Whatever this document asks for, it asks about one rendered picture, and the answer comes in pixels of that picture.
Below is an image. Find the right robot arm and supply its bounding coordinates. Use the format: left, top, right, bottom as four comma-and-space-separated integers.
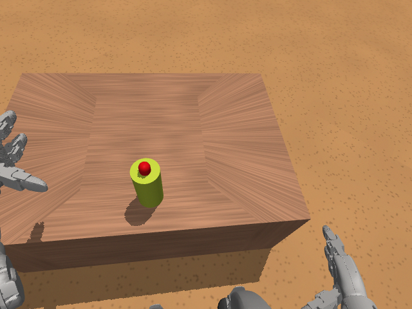
341, 295, 377, 309

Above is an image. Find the left robot arm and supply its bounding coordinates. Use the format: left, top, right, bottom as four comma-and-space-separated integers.
0, 190, 24, 309

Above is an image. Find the bottle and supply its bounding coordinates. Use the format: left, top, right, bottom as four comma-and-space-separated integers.
130, 158, 164, 208

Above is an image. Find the right robot hand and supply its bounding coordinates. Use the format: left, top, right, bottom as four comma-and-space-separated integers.
301, 225, 368, 309

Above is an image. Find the left robot hand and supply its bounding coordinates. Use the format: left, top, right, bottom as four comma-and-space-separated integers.
0, 110, 48, 192

